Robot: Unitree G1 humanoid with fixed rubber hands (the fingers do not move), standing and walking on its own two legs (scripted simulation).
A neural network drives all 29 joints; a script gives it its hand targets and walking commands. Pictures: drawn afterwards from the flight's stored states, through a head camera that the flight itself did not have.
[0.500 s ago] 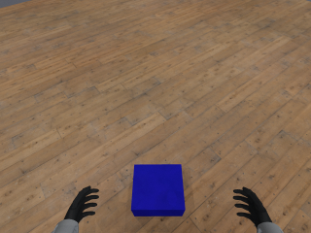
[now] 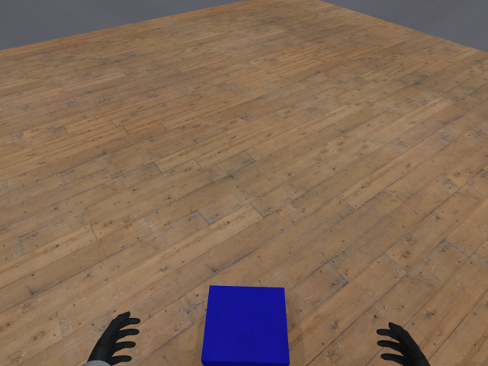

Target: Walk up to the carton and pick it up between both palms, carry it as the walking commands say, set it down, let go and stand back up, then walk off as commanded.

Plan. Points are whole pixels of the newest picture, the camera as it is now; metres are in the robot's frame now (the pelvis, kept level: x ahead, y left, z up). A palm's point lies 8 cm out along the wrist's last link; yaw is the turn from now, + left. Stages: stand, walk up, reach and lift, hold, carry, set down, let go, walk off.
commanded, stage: stand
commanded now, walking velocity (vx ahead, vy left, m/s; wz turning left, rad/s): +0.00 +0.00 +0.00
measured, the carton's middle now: (245, 329) +0.40 +0.03 -0.68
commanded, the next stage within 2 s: walk off in 1.70 s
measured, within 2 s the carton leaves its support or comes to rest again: neither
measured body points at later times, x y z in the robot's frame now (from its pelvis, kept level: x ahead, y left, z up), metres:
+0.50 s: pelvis -0.03 +0.02 +0.00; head -0.08 +0.03 +0.45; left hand +0.09 +0.31 -0.10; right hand +0.09 -0.28 -0.09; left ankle -0.01 +0.14 -0.74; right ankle -0.04 -0.11 -0.74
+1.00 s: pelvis -0.05 +0.02 +0.00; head -0.08 +0.03 +0.45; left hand +0.04 +0.32 -0.11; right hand +0.06 -0.28 -0.10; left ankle -0.01 +0.14 -0.74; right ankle -0.04 -0.11 -0.74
